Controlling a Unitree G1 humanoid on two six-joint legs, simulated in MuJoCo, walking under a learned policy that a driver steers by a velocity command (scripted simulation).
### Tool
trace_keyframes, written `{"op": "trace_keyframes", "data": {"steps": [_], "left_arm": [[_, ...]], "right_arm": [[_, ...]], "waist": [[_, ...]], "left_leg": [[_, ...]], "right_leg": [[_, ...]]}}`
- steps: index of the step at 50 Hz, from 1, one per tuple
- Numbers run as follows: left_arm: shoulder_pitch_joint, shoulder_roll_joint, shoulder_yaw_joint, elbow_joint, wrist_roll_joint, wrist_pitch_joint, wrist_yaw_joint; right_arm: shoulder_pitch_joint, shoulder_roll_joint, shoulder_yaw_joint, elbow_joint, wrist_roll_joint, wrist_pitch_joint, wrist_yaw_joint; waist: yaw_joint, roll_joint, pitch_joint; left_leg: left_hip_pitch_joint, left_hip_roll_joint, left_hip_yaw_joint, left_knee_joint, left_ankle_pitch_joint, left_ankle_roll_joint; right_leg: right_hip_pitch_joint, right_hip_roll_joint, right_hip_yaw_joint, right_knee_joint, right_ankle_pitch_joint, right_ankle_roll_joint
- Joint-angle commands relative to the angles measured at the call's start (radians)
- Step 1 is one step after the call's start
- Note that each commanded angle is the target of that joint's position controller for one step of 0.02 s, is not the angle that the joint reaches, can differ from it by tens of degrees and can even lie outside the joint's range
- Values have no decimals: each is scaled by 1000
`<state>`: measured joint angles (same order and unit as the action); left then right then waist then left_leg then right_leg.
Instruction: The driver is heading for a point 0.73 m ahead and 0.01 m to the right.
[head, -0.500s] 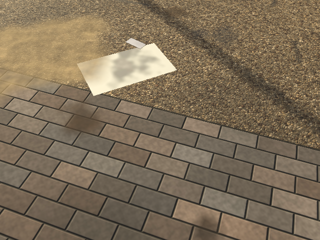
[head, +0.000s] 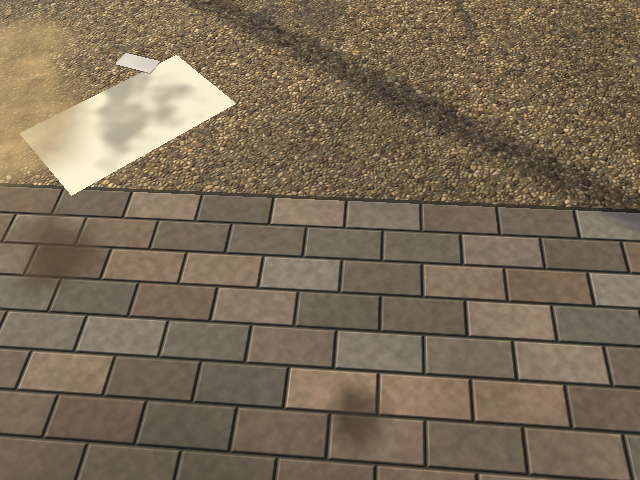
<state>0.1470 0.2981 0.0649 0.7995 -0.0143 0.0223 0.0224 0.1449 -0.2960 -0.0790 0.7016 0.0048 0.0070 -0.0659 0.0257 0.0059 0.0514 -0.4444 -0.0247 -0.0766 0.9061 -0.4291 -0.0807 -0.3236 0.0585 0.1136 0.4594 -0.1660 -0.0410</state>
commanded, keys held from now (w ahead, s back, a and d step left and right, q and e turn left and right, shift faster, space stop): e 0.02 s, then w+e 0.26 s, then w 0.26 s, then w+q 0.46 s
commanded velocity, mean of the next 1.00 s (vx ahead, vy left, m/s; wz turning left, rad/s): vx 0.37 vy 0.00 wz -0.13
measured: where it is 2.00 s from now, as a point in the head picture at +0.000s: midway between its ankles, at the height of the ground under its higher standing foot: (395, 339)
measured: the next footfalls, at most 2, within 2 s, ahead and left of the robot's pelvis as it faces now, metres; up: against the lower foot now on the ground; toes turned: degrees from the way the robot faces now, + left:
left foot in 0.14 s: +0.06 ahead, +0.14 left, +0.00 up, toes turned -10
right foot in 0.60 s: +0.23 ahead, -0.20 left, +0.00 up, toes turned -17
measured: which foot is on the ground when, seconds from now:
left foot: up 0.00-0.12, down 0.14-0.62, up 0.64-1.00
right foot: down 0.00-0.14, up 0.16-0.58, down 0.60-1.00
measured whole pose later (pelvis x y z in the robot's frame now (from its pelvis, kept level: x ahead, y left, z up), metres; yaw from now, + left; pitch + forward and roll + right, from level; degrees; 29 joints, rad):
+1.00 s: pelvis +0.33 -0.12 -0.01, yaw -5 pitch +1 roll -2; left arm 0.34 0.26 0.07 0.87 0.00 -0.09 0.00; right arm 0.15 -0.27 -0.06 0.73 0.02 -0.04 0.03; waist 0.07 0.04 0.02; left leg -0.70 0.10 -0.02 0.73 0.06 0.03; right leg 0.09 0.05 -0.22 0.19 -0.30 -0.03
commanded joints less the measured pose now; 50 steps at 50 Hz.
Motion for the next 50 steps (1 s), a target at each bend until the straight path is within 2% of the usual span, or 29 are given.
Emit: {"op": "trace_keyframes", "data": {"steps": [1,2,4,6,7,8,9,10,11,12,13,15,18,23,26,28,29,30,31,32,33,34,35,36,37,39,42,45,50], "left_arm": [[-28,183,51,-69,-1,2,14],[-28,182,52,-72,-4,5,14],[-41,179,51,-81,-12,10,12],[-63,161,45,-91,-17,14,13],[-58,129,36,-97,-15,10,13],[-21,38,14,-96,-6,3,7],[-76,71,25,-159,-15,-21,2],[-83,145,43,-153,-12,-33,1],[-45,169,54,-128,-11,-33,-3],[-8,155,55,-100,-4,-29,-4],[-9,134,51,-97,2,-31,-11],[-26,86,39,-104,-3,-41,-22],[-63,53,26,-125,-5,-55,-28],[-173,14,-2,-175,0,-74,-55],[-196,27,-5,-194,-12,-81,-69],[-151,60,6,-193,-15,-89,-73],[-45,86,24,-165,-16,-92,-69],[121,144,54,-113,-14,-94,-59],[322,227,77,-81,2,-87,-40],[342,282,77,-74,18,-87,-39],[311,182,52,-77,20,-96,-39],[244,135,35,-73,12,-100,-39],[172,96,23,-76,8,-104,-41],[119,66,17,-78,13,-108,-43],[88,45,14,-75,23,-116,-44],[76,40,19,-57,26,-135,-43],[86,59,27,-28,32,-146,-36],[86,80,28,-17,28,-143,-25],[182,126,40,22,9,-115,-10]], "right_arm": [[18,-62,-12,-53,4,-21,10],[29,-73,-15,-51,7,-25,16],[38,-85,-19,-51,14,-35,29],[102,-78,-23,-28,20,-48,36],[160,-107,-33,-12,17,-54,32],[237,-157,-43,-5,0,-53,24],[203,-246,-60,-10,-49,-62,44],[120,-194,-50,-37,-49,-79,42],[73,-138,-35,-43,-26,-86,33],[64,-115,-27,-53,-11,-88,28],[80,-110,-25,-42,-4,-89,22],[146,-97,-19,-20,-14,-101,22],[231,-96,-20,17,-13,-107,35],[249,-143,-30,48,10,-98,46],[288,-160,-34,78,25,-90,55],[285,-175,-36,93,35,-78,58],[263,-177,-32,96,37,-73,56],[268,-152,-20,100,34,-73,55],[264,-82,11,66,2,-78,57],[343,21,37,38,12,-99,57],[272,-103,4,53,44,-114,57],[211,-132,-9,31,55,-117,60],[187,-119,-7,36,43,-112,56],[181,-106,-10,42,29,-103,55],[205,-87,-10,55,30,-88,58],[225,-42,-3,66,32,-63,62],[171,-31,-1,41,25,-51,60],[72,-22,10,6,19,-60,77],[-107,-2,29,-81,19,-66,119]], "waist": [[-1,-156,-140],[-3,-163,-155],[-13,-195,-135],[-66,-183,-103],[-90,-125,-104],[-89,80,-158],[-68,260,-46],[-39,192,27],[-18,166,39],[-15,140,13],[-29,129,20],[-56,107,15],[-88,102,31],[-111,116,54],[-114,133,68],[-66,150,48],[7,139,-7],[84,102,-121],[157,-48,-305],[88,-303,-415],[124,-186,-323],[92,-179,-194],[55,-123,-134],[25,-126,-83],[-5,-141,-64],[-32,-111,-43],[-37,-70,6],[-15,-56,38],[48,-18,80]], "left_leg": [[36,-14,-4,-147,46,-6],[74,-18,0,-192,56,0],[148,-30,21,-294,73,22],[302,-27,46,-477,164,63],[429,52,-9,-542,133,99],[537,282,-249,-618,-77,164],[406,432,-587,-758,-306,282],[360,416,-551,-774,-349,294],[370,363,-438,-774,-277,258],[397,320,-341,-768,-189,225],[400,301,-268,-774,-98,216],[394,270,-157,-783,20,213],[424,265,-91,-800,89,242],[382,266,19,-803,243,251],[387,297,29,-777,291,253],[403,323,14,-713,447,244],[380,302,43,-596,638,222],[309,243,97,-387,745,188],[71,183,134,-32,441,139],[-238,8,49,268,-156,96],[-313,46,-78,385,-125,103],[-355,95,-55,385,-27,120],[-317,137,-36,343,66,120],[-283,160,-35,294,135,114],[-226,177,-39,280,188,112],[-205,175,-35,274,236,102],[-269,161,-55,181,331,85],[-247,142,-5,-45,482,90],[-290,121,90,-247,493,131]], "right_leg": [[128,-216,287,-138,101,-173],[111,-209,305,-152,-21,-172],[44,-190,351,-177,-279,-161],[-70,-142,355,-156,-436,-116],[-183,-95,310,-61,-483,-66],[-293,11,136,274,-483,0],[-489,41,72,427,-399,3],[-514,-35,91,538,-312,4],[-527,-45,78,578,-230,17],[-507,-60,52,612,-177,38],[-515,-71,34,648,-117,56],[-504,-85,9,681,-34,71],[-524,-84,7,573,29,84],[-371,-113,-113,271,85,85],[-267,-100,-148,163,16,42],[-154,-72,-163,92,-32,-4],[6,-43,-179,33,2,-31],[253,-39,-168,18,28,-61],[590,-269,87,41,-16,-124],[751,-487,559,-120,-248,-253],[638,-468,544,-180,-313,-230],[523,-435,370,-189,-266,-188],[409,-386,258,-215,-180,-159],[321,-344,164,-248,-104,-141],[260,-312,84,-277,-35,-125],[209,-301,-16,-308,116,-129],[195,-296,-122,-334,241,-136],[197,-271,-217,-356,265,-117],[367,-324,-286,-321,380,-103]]}}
